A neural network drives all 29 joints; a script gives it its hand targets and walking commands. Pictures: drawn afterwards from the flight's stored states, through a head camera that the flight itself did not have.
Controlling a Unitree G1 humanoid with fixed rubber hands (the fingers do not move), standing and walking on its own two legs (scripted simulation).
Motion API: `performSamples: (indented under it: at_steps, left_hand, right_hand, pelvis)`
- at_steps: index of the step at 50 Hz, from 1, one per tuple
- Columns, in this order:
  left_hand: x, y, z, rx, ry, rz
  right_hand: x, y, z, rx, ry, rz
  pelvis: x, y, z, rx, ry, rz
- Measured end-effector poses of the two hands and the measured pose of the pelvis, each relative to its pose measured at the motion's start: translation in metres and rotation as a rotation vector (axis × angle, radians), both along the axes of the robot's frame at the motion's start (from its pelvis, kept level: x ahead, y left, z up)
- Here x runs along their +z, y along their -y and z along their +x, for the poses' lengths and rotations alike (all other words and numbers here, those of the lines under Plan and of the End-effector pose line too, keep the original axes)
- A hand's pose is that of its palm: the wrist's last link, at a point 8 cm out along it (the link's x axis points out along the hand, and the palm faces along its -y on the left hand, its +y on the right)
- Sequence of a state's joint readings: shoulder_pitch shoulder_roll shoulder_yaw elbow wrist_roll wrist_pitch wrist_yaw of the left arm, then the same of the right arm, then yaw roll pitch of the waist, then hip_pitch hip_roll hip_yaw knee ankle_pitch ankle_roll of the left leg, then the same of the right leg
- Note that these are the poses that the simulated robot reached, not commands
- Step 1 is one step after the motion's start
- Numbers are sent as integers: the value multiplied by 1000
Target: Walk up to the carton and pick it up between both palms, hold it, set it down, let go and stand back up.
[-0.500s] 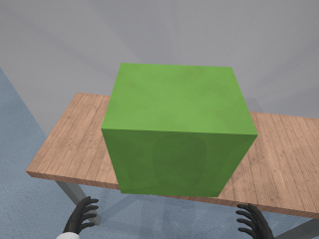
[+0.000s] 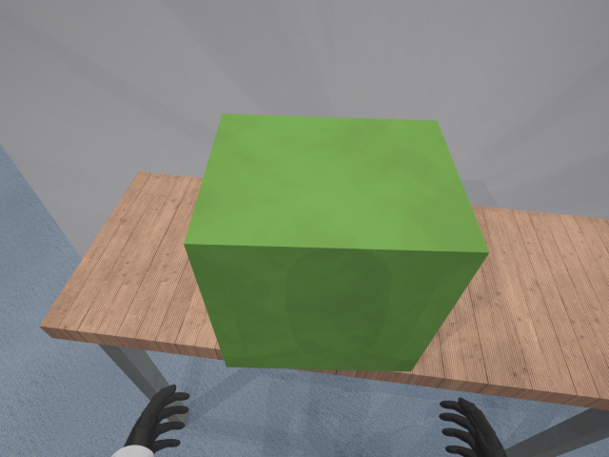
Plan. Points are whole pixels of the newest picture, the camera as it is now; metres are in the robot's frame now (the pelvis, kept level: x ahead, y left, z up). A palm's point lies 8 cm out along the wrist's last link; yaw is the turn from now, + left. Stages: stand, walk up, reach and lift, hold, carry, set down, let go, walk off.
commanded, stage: let go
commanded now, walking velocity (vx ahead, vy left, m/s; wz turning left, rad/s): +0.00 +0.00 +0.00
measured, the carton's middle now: (324, 252) +0.37 +0.01 +0.07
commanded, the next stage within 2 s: stand in 0.14 s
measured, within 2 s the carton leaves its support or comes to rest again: neither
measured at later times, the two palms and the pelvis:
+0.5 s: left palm out of the picture +0.08 +0.26 -0.11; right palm out of the picture +0.07 -0.26 -0.11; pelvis -0.01 +0.01 -0.01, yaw +0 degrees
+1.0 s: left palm out of the picture -0.05 +0.28 -0.13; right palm out of the picture -0.04 -0.24 -0.12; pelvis -0.06 +0.02 +0.00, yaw +0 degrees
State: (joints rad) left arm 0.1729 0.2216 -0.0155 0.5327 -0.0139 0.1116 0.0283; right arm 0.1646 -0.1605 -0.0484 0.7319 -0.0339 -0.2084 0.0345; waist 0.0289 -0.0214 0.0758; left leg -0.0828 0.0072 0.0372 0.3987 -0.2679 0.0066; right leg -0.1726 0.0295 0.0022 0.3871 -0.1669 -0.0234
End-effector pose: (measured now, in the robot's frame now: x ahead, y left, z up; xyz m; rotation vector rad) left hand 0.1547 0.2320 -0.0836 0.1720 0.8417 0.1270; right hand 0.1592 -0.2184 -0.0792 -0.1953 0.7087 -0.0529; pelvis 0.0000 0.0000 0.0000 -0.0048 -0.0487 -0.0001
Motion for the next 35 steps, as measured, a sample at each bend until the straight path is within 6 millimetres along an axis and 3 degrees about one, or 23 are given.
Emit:
performSamples:
  at_steps: [9,12,17,23,35]
  left_hand:
    - [5,-3,2,-4,0,16]
    - [2,-7,-3,-40,8,47]
    - [-14,-20,-35,-41,-57,62]
    - [-28,-27,-70,-31,-141,51]
    - [-35,-37,-116,-18,-203,50]
  right_hand:
    - [-5,2,-2,-11,-3,9]
    - [-13,7,-10,-17,-75,-15]
    - [-25,26,-43,-66,-216,-61]
    - [-26,42,-83,-110,-286,-99]
    - [-32,29,-136,-107,-331,-88]
  pelvis:
    - [0,-1,3,3,5,-3]
    - [-2,-2,3,5,-11,-4]
    - [-5,-2,0,5,-21,-7]
    - [-5,-5,-6,4,-17,-5]
    - [-4,-13,-30,6,11,3]
